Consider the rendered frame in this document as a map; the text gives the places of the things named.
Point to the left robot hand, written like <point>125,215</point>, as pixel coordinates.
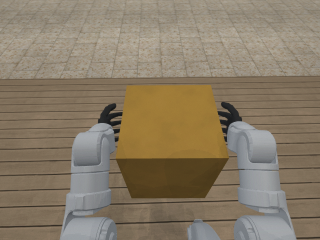
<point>105,117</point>

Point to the carton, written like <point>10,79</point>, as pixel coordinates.
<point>171,143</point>

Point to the left robot forearm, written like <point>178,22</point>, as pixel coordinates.
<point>90,163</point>

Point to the right robot forearm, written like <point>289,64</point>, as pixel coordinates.
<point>259,179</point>

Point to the right robot upper arm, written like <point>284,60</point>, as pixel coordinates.
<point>262,227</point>

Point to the left robot upper arm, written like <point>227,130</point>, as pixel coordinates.
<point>90,228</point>

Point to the right robot thigh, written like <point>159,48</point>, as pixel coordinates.
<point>201,231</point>

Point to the robot right shin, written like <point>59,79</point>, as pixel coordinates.
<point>198,221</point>

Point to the right robot hand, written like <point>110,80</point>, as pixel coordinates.
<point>233,116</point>

